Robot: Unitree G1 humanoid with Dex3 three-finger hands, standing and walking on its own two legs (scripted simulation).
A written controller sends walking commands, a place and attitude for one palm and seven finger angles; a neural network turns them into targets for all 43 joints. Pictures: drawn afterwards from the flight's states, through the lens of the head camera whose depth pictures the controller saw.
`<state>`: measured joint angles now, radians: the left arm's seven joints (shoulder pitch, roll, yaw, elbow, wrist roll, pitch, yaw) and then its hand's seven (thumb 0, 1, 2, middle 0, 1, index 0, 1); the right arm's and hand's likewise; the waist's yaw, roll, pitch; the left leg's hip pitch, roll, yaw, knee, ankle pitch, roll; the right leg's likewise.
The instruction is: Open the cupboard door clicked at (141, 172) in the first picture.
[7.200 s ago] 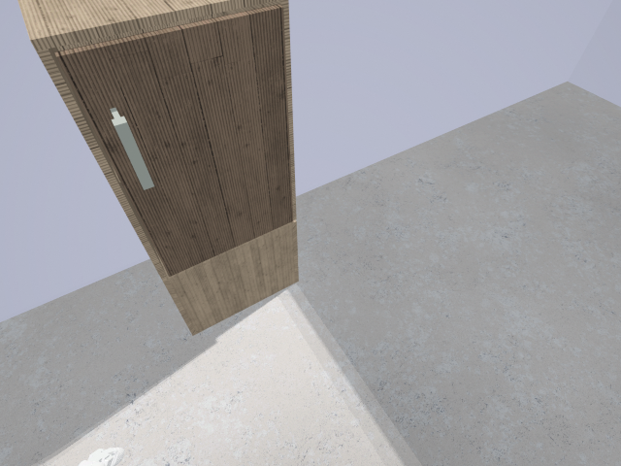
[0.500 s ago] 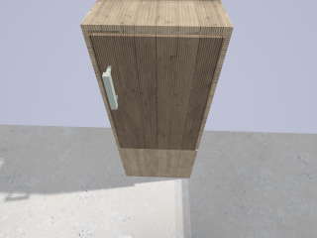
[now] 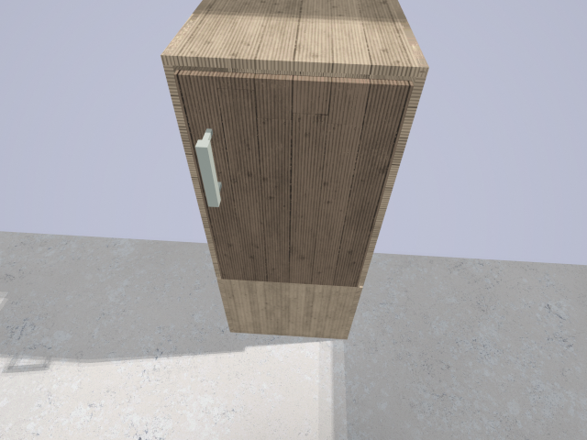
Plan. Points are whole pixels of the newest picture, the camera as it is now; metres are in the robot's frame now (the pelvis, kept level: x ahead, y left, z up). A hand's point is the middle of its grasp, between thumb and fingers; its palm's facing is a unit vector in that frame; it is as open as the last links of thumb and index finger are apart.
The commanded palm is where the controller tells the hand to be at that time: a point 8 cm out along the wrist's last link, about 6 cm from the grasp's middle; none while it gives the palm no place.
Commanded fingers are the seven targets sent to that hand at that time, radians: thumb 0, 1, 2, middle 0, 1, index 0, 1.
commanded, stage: come to a stop and stand still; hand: left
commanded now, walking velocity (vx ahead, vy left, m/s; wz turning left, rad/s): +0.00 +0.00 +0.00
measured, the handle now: (211, 168) +0.56 +0.20 +0.05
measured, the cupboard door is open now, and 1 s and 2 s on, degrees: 0 0 0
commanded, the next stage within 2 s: look again from close up in 0.48 s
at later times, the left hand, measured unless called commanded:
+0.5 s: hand out of the picture +0.02 +0.20 -0.17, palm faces +0.01 -0.98 -0.20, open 7.3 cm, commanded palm none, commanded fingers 0.00 0.90 0.90 -0.20 -0.30 -0.20 -0.30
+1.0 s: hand out of the picture -0.05 +0.18 -0.17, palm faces +0.03 -0.99 -0.14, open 7.4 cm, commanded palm none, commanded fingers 0.00 0.90 0.90 -0.20 -0.30 -0.20 -0.30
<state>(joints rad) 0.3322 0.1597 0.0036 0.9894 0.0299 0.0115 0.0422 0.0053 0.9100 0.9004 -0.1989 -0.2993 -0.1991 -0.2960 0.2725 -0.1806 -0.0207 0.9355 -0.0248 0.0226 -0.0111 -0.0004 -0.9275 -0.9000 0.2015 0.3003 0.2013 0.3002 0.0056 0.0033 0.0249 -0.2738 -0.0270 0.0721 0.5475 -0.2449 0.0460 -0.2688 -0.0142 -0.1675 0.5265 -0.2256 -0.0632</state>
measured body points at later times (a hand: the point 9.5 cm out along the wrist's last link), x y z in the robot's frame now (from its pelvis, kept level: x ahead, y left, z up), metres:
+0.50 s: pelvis +0.00 +0.03 +0.01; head -0.02 +0.04 +0.46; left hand +0.02 +0.25 -0.15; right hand -0.01 -0.19 -0.15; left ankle +0.04 +0.08 -0.73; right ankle +0.04 -0.08 -0.73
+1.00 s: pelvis -0.01 +0.03 +0.01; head -0.02 +0.04 +0.46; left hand -0.04 +0.23 -0.16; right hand -0.02 -0.18 -0.15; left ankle +0.04 +0.08 -0.73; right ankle +0.04 -0.08 -0.73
